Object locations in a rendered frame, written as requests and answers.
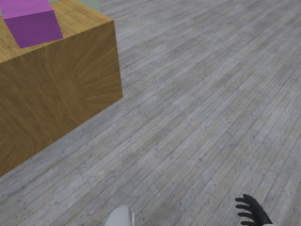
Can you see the robot right hand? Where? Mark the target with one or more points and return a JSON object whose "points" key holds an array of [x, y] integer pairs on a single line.
{"points": [[258, 215]]}

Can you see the carton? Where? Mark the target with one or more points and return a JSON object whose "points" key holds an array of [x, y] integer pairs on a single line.
{"points": [[31, 22]]}

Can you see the pedestal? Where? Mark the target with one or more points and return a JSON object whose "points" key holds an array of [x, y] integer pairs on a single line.
{"points": [[49, 89]]}

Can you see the robot left thigh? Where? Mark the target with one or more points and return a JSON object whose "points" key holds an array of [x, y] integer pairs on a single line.
{"points": [[121, 216]]}

